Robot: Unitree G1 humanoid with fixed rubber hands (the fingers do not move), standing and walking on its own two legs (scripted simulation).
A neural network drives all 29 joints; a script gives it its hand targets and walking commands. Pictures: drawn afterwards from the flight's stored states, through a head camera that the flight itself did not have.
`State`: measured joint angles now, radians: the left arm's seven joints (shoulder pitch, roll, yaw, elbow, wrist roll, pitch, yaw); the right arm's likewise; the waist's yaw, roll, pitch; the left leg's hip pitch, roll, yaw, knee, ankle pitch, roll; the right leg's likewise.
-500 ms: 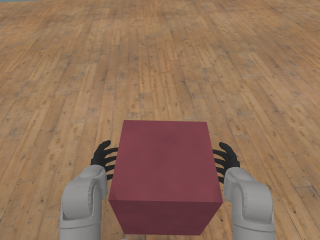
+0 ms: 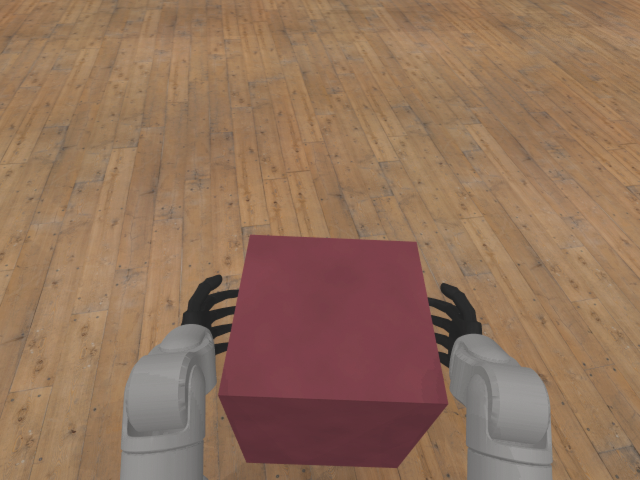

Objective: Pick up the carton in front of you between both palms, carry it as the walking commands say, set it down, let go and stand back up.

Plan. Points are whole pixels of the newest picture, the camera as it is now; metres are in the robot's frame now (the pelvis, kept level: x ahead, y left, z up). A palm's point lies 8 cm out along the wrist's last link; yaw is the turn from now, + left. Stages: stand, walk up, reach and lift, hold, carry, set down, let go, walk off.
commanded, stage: carry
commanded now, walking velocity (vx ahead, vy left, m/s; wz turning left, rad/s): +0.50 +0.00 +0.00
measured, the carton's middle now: (327, 357) +0.29 +0.00 -0.01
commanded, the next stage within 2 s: none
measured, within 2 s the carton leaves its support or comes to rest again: neither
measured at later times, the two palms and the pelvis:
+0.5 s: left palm (253, 161) +0.59 +0.12 +0.07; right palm (426, 163) +0.62 -0.18 +0.06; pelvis +0.34 -0.05 +0.00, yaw +4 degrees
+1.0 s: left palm (249, 65) +0.95 +0.17 +0.07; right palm (381, 69) +0.94 -0.13 +0.07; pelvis +0.67 +0.02 +0.00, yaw +0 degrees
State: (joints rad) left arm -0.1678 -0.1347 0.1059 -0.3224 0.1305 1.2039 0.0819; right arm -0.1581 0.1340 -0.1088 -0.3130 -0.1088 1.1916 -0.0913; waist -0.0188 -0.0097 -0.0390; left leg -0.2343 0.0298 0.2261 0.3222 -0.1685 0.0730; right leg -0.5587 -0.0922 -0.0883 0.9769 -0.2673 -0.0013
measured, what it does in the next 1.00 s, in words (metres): walks ahead: right foot, then left foot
